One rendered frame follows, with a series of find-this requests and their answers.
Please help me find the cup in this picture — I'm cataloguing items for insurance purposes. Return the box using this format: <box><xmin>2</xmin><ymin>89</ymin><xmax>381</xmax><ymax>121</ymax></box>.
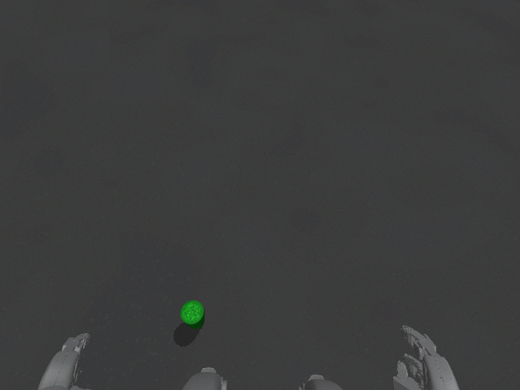
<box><xmin>180</xmin><ymin>301</ymin><xmax>205</xmax><ymax>329</ymax></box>

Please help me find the right robot hand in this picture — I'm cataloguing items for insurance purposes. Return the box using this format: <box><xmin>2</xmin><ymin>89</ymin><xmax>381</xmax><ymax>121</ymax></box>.
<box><xmin>393</xmin><ymin>325</ymin><xmax>459</xmax><ymax>390</ymax></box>

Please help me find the left robot hand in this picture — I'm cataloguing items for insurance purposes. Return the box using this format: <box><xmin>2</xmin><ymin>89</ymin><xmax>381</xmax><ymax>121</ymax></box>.
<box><xmin>37</xmin><ymin>333</ymin><xmax>91</xmax><ymax>390</ymax></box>

